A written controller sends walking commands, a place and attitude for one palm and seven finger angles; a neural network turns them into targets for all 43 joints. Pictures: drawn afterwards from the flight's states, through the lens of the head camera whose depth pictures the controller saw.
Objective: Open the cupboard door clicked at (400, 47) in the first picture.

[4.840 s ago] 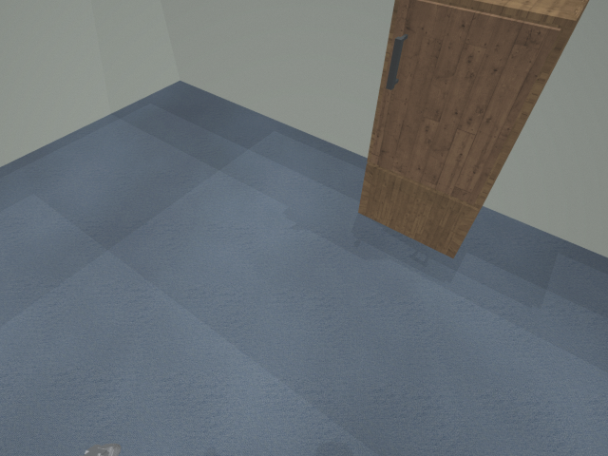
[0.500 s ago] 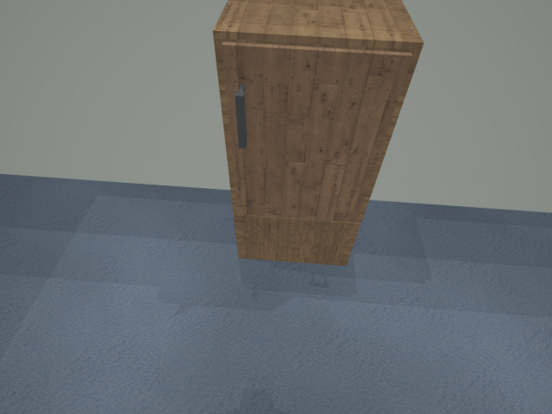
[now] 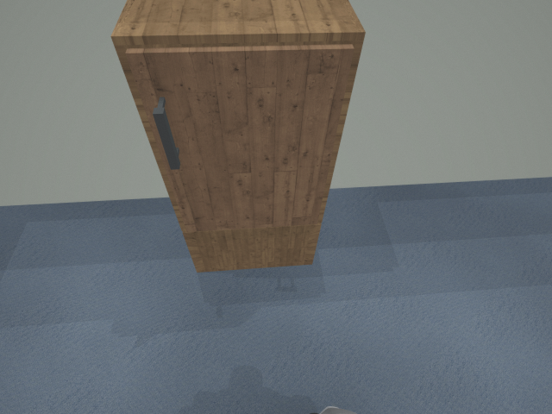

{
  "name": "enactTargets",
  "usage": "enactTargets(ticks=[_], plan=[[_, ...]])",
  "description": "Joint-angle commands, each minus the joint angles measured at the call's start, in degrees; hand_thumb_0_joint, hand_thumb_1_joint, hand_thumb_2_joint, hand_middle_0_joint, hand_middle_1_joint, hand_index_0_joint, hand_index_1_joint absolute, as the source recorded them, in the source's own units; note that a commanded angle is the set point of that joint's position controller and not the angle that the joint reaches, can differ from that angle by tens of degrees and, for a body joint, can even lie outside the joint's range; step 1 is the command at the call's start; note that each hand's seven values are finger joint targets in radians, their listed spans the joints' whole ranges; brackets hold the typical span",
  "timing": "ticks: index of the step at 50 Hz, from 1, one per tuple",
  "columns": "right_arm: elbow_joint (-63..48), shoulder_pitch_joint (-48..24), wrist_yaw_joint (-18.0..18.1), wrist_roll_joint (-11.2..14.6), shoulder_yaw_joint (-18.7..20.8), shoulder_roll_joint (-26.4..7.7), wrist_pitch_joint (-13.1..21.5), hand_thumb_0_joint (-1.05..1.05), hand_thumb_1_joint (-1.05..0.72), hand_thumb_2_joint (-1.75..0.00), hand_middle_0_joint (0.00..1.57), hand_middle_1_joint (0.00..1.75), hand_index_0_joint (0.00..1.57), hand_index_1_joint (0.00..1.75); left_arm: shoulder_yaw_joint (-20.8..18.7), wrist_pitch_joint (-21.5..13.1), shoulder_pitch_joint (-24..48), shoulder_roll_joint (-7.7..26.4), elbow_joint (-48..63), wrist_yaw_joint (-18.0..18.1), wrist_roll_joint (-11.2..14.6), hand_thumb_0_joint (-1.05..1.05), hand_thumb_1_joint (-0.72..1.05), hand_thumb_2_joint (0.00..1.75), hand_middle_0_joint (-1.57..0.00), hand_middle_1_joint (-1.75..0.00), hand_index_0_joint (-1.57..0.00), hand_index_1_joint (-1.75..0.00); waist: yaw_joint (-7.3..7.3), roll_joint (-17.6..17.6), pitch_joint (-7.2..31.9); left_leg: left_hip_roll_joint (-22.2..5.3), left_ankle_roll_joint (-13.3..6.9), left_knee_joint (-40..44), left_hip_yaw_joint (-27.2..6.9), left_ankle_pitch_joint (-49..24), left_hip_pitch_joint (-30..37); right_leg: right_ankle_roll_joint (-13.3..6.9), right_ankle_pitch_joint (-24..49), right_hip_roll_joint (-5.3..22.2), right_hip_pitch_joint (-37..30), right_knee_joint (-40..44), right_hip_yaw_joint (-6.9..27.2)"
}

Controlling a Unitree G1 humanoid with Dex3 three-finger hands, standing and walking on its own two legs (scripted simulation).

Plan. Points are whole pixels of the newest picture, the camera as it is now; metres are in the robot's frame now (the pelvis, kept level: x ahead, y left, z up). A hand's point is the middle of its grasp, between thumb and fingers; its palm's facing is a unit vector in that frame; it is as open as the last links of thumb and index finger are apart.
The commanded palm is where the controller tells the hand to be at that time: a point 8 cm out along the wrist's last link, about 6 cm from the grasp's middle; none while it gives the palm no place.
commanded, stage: take the last steps up to it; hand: left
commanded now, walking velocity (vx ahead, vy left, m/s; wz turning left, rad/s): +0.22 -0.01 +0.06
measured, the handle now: (168, 134) +0.66 +0.23 -0.01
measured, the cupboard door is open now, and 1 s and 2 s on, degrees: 0 0 0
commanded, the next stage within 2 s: come to a stop and stand still in 0.20 s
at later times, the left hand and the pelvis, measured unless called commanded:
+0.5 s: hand out of the picture +0.12 +0.16 -0.19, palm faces +0.11 -0.98 -0.15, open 7.3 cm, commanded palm none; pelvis +0.15 +0.00 +0.00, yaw +1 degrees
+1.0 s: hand (204, 409) +0.16 +0.11 -0.14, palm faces +0.09 -0.96 -0.27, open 7.3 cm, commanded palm none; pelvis +0.12 -0.08 +0.01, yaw +2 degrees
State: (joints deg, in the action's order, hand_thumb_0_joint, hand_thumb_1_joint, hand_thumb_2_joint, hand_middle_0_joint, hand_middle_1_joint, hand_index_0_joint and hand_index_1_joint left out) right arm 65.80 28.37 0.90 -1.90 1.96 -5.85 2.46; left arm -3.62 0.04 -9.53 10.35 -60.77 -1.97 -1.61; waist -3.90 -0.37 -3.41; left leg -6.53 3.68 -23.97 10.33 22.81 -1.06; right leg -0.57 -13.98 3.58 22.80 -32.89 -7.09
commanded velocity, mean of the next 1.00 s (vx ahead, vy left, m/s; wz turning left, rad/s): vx -0.02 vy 0.04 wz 0.01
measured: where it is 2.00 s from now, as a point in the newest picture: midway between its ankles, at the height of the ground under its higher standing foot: outside the picture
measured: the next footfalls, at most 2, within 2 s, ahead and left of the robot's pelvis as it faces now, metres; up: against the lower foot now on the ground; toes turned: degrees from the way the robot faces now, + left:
right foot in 0.02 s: +0.11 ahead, -0.12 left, +0.00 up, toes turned -8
left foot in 0.40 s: +0.23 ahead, +0.10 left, +0.00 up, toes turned +12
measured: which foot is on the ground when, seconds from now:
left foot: down 0.00-0.02, up 0.04-0.38, down 0.40-0.78, up 0.80-1.00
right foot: up 0.00-0.00, down 0.02-0.44, up 0.46-0.76, down 0.78-1.00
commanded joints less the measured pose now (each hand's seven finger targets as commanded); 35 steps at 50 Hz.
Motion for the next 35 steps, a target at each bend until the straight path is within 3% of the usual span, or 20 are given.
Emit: enactTargets(ticks=[1,2,3,4,5,8,11,15,16,18,19,20,21,22,23,24,27,29,32,35], plan=[[-4.54,-0.21,0.03,1.80,0.37,-4.32,1.23,0.00,-0.90,-0.90,0.20,0.30,0.20,0.30,-3.23,-3.65,-22.70,14.55,-3.61,1.92,0.31,0.00,0.90,0.90,-0.20,-0.30,-0.20,-0.30,11.11,-15.92,13.67,3.38,-3.12,-36.84,-0.40,11.08,-33.55,-10.73,6.05,21.72,-41.02,13.84,29.95],[-5.15,-3.63,0.11,1.77,0.90,-6.75,0.52,0.00,-0.90,-0.90,0.20,0.30,0.20,0.30,-3.07,-3.42,-21.61,15.09,-3.74,2.31,1.07,0.00,0.90,0.90,-0.20,-0.30,-0.20,-0.30,11.37,-13.90,12.96,1.71,-4.35,-44.91,-7.67,11.83,-34.24,-12.03,1.04,22.92,-33.75,17.88,31.27],[-5.82,-6.86,0.03,1.59,1.48,-6.21,0.23,0.00,-0.90,-0.90,0.20,0.30,0.20,0.30,-2.52,-3.01,-16.60,11.85,-2.58,2.68,0.99,0.00,0.90,0.90,-0.20,-0.30,-0.20,-0.30,9.80,-10.15,7.67,0.21,-4.74,-49.04,-8.79,7.50,-36.09,-11.97,-3.86,21.74,-27.79,19.94,28.83],[-5.76,-8.67,-0.11,1.10,1.42,-5.87,0.23,0.00,-0.90,-0.90,0.20,0.30,0.20,0.30,-1.57,-3.02,-12.07,8.60,-1.32,3.01,0.85,0.00,0.90,0.90,-0.20,-0.30,-0.20,-0.30,8.13,-6.17,1.93,-2.30,-4.70,-48.11,-9.64,2.82,-36.62,-10.97,-3.62,19.77,-20.74,20.42,23.44],[-5.31,-8.07,-0.28,0.69,1.45,-4.81,-0.22,0.00,-0.90,-0.90,0.20,0.30,0.20,0.30,-0.59,-3.20,-8.71,5.62,-0.47,3.17,0.58,0.00,0.90,0.90,-0.20,-0.30,-0.20,-0.30,5.82,-4.04,-0.55,-3.00,-4.18,-45.39,-9.33,-0.46,-33.62,-9.28,0.48,17.05,-14.73,20.82,17.07],[-4.05,-3.98,-0.53,0.42,1.25,-2.25,-1.46,0.00,-0.90,-0.90,0.20,0.30,0.20,0.30,0.41,-4.15,-6.67,2.51,-0.03,3.52,-0.03,0.00,0.90,0.90,-0.20,-0.30,-0.20,-0.30,2.07,-4.55,0.14,-2.24,-2.51,-36.03,-6.96,-2.59,-27.19,-8.21,14.63,13.91,-9.78,20.22,7.40],[-5.37,-6.29,-1.05,0.53,0.85,-2.15,-1.79,0.00,-0.90,-0.90,0.20,0.30,0.20,0.30,0.75,-4.00,-6.06,3.94,0.52,3.22,0.27,0.00,0.90,0.90,-0.20,-0.30,-0.20,-0.30,1.96,-6.12,-0.66,-0.98,-1.92,-27.19,-4.83,-5.97,-25.27,-8.21,15.59,12.08,-8.69,20.49,4.32],[-7.58,-12.17,-1.55,0.60,0.65,-3.83,-0.85,0.00,-0.90,-0.90,0.20,0.30,0.20,0.30,0.45,-3.83,-7.83,5.66,-0.52,3.11,0.22,0.00,0.90,0.90,-0.20,-0.30,-0.20,-0.30,3.58,-7.53,-0.85,0.33,-2.30,-16.33,-3.70,-7.40,-21.95,-7.83,16.31,12.04,-11.70,17.90,5.39],[-7.48,-12.42,-1.28,0.61,0.37,-4.18,-0.78,0.00,-0.90,-0.90,0.20,0.30,0.20,0.30,0.52,-3.53,-7.29,5.45,-0.74,3.27,0.40,0.00,0.90,0.90,-0.20,-0.30,-0.20,-0.30,3.14,-6.65,-1.16,0.73,-2.21,-13.13,-3.81,-9.85,-19.54,-7.14,18.49,11.35,-11.58,16.28,4.56],[-5.92,-10.77,-0.69,0.79,-0.07,-5.19,-0.54,0.00,-0.90,-0.90,0.20,0.30,0.20,0.30,1.32,-2.53,-7.32,4.00,-1.13,3.71,0.69,0.00,0.90,0.90,-0.20,-0.30,-0.20,-0.30,2.29,-3.09,0.49,1.10,-2.17,-3.55,-4.59,-24.03,-8.93,-3.68,21.47,7.40,-9.41,9.30,2.47],[-5.43,-8.60,-0.22,0.63,0.20,-8.05,-0.05,0.00,-0.90,-0.90,0.20,0.30,0.20,0.30,1.72,-2.13,-9.18,2.78,-1.16,3.98,0.83,0.00,0.90,0.90,-0.20,-0.30,-0.20,-0.30,2.22,3.45,4.08,-2.86,-3.54,-2.73,-8.19,-41.51,-2.79,-1.02,17.12,4.85,-8.40,4.96,1.58],[-5.22,-8.11,0.19,0.75,0.64,-10.94,-0.30,0.00,-0.90,-0.90,0.20,0.30,0.20,0.30,2.00,-1.55,-11.55,1.73,-1.32,4.39,1.11,0.00,0.90,0.90,-0.20,-0.30,-0.20,-0.30,2.85,8.51,6.07,-8.64,-6.58,-3.84,-12.00,-54.97,0.30,0.96,5.86,2.79,-7.52,4.32,1.28],[-5.22,-9.67,0.79,1.20,0.62,-12.18,-0.72,0.00,-0.90,-0.90,0.20,0.30,0.20,0.30,2.13,-0.86,-13.21,1.76,-1.79,4.70,1.23,0.00,0.90,0.90,-0.20,-0.30,-0.20,-0.30,3.54,12.98,6.83,-12.38,-9.32,-2.05,-14.66,-61.39,-0.24,2.16,-4.93,1.45,-8.61,2.09,0.46],[-5.53,-11.23,1.47,1.51,0.71,-12.60,-1.14,0.00,-0.90,-0.90,0.20,0.30,0.20,0.30,2.11,-0.11,-13.38,2.78,-1.84,4.87,1.32,0.00,0.90,0.90,-0.20,-0.30,-0.20,-0.30,3.52,16.52,6.54,-13.72,-11.52,0.09,-16.45,-67.14,-1.16,2.69,-11.37,0.87,-8.16,-2.80,1.03],[-5.65,-12.15,2.03,1.58,0.89,-12.87,-1.39,0.00,-0.90,-0.90,0.20,0.30,0.20,0.30,2.06,0.54,-12.32,3.54,-1.30,4.98,1.23,0.00,0.90,0.90,-0.20,-0.30,-0.20,-0.30,3.39,17.39,4.16,-14.92,-13.03,1.27,-16.58,-73.14,-1.77,2.91,-16.53,1.00,-5.70,-8.29,2.89],[-5.75,-11.89,2.38,1.43,1.21,-13.10,-1.75,0.00,-0.90,-0.90,0.20,0.30,0.20,0.30,1.71,0.86,-11.36,4.37,-0.75,4.95,1.08,0.00,0.90,0.90,-0.20,-0.30,-0.20,-0.30,2.75,14.96,5.06,-15.44,-14.04,0.86,-16.60,-76.06,0.26,2.78,-19.08,0.95,-3.24,-12.73,4.65],[-7.41,-14.05,2.36,1.01,3.06,-15.07,-3.18,0.00,-0.90,-0.90,0.20,0.30,0.20,0.30,0.46,1.45,-8.66,3.99,1.41,4.59,0.82,0.00,0.90,0.90,-0.20,-0.30,-0.20,-0.30,1.90,9.28,8.95,-15.32,-15.59,-0.84,-14.66,-67.65,3.71,2.33,-19.60,-0.24,2.28,-21.86,6.36],[-8.54,-15.82,2.20,0.89,3.60,-14.97,-3.43,0.00,-0.90,-0.90,0.20,0.30,0.20,0.30,-0.11,1.70,-7.98,3.25,2.73,4.30,0.73,0.00,0.90,0.90,-0.20,-0.30,-0.20,-0.30,2.38,6.19,10.73,-15.13,-15.50,-0.69,-13.26,-61.02,2.57,2.59,-18.09,-0.65,3.41,-25.17,6.91],[-10.07,-19.59,1.48,0.58,3.76,-13.73,-3.54,0.00,-0.90,-0.90,0.20,0.30,0.20,0.30,-0.63,2.21,-8.62,2.05,3.86,4.14,0.81,0.00,0.90,0.90,-0.20,-0.30,-0.20,-0.30,3.91,8.28,10.52,-13.16,-13.94,1.31,-11.01,-45.66,-5.97,2.38,-15.09,-0.54,-0.86,-22.83,6.28],[-11.08,-22.34,0.62,0.41,3.79,-13.29,-3.72,0.00,-0.90,-0.90,0.20,0.30,0.20,0.30,-0.26,1.83,-11.46,1.15,3.71,3.97,0.62,0.00,0.90,0.90,-0.20,-0.30,-0.20,-0.30,5.41,11.04,9.00,-11.49,-11.98,2.46,-10.70,-26.88,-14.05,1.75,-9.40,-0.37,-8.65,-11.05,3.46]])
